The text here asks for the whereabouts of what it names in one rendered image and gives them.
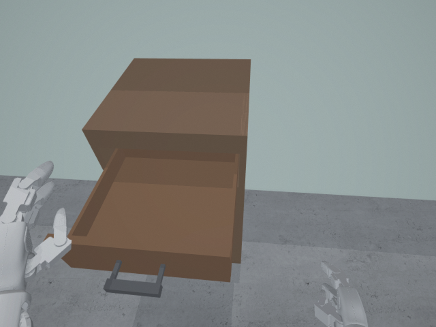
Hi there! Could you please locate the left robot hand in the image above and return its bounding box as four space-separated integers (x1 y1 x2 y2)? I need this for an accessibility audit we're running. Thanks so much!
0 161 72 292

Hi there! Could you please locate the drawer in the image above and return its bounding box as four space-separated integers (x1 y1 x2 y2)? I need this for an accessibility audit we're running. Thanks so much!
44 149 239 282

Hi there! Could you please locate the cabinet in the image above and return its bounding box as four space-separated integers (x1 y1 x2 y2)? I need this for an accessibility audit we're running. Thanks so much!
82 58 251 264

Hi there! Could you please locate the handle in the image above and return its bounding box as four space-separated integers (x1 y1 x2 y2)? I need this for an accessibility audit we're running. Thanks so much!
103 260 166 298

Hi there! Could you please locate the right robot hand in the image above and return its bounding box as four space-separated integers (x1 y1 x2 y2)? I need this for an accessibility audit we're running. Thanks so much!
314 261 368 327

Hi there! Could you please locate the robot left forearm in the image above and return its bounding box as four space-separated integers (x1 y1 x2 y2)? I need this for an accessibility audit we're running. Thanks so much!
0 290 33 327

